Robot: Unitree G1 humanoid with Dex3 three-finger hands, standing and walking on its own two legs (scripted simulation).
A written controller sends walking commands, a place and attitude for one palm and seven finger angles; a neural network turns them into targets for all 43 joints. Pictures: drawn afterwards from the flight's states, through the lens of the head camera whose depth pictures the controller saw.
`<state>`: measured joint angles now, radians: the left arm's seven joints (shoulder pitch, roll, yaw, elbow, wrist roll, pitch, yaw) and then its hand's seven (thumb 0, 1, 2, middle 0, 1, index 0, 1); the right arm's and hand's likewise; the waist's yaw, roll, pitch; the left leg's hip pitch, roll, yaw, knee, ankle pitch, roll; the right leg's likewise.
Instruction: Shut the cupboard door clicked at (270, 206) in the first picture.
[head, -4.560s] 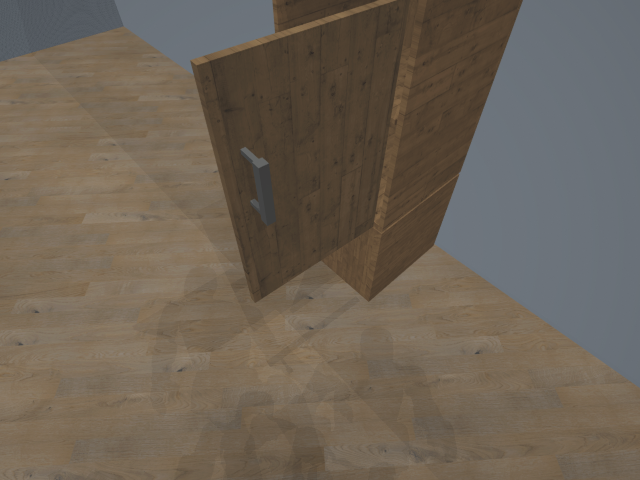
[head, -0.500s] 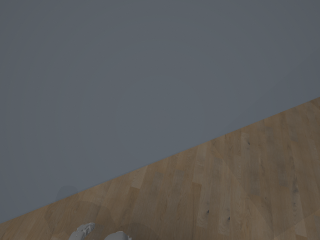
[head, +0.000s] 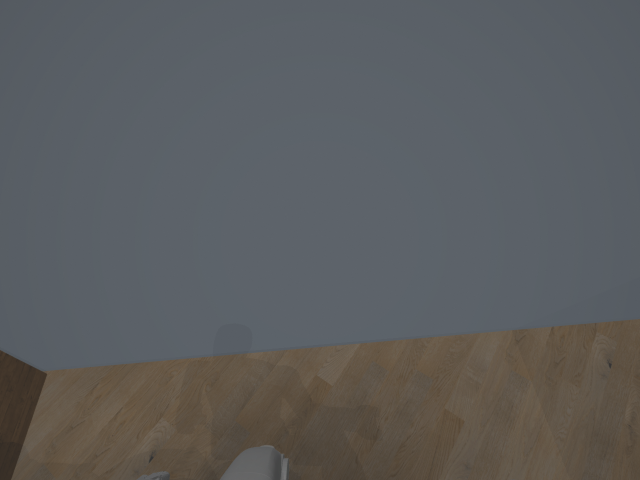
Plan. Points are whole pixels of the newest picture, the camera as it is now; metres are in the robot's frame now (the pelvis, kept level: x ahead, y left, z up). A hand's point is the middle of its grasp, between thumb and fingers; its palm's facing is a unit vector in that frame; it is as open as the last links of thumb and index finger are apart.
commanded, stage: turn to face it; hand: left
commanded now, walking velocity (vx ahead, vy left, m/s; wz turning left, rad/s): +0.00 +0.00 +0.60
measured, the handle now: out of the picture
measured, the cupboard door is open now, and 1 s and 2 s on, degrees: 86 86 86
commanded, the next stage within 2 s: none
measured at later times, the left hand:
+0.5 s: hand out of the picture +0.05 +0.21 -0.16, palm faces +0.33 -0.90 -0.30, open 7.4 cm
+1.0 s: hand out of the picture -0.04 +0.18 -0.17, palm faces +0.61 -0.76 -0.24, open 7.4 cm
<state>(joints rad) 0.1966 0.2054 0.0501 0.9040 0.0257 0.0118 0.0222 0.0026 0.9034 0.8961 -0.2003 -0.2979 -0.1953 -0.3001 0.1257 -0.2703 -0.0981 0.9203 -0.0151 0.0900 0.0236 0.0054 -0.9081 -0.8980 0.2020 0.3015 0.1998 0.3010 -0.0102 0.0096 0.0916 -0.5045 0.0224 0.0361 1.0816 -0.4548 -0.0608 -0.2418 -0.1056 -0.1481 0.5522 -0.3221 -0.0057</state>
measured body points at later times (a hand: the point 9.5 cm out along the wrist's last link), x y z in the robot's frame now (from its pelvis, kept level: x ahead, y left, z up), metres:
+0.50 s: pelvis +0.01 -0.04 -0.01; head +0.07 -0.03 +0.43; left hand +0.03 +0.26 -0.14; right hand +0.17 -0.25 -0.16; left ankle +0.00 +0.12 -0.74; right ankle +0.06 -0.16 -0.74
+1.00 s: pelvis +0.02 -0.05 +0.00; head +0.05 +0.00 +0.44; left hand -0.08 +0.22 -0.15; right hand +0.24 -0.20 -0.14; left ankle -0.03 +0.06 -0.74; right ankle +0.09 -0.17 -0.68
